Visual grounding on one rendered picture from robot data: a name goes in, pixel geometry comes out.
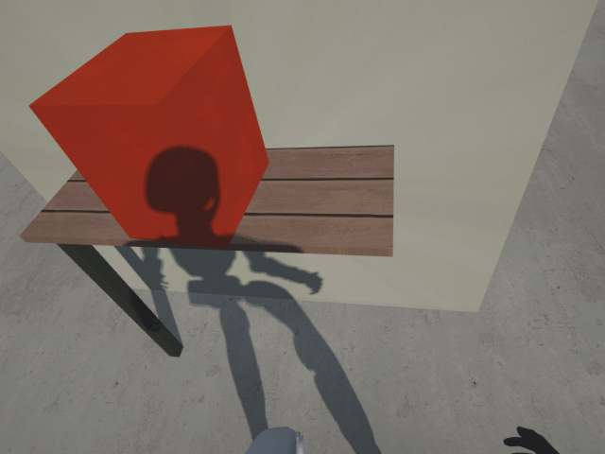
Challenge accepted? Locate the robot left thigh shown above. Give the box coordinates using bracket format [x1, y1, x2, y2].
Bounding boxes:
[246, 427, 306, 454]

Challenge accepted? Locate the carton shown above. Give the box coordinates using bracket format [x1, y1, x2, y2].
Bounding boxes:
[29, 26, 269, 249]

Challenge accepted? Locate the table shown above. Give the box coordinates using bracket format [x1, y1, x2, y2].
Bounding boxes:
[19, 145, 394, 358]

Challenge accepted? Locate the right robot hand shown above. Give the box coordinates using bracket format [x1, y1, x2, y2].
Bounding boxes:
[504, 427, 560, 454]

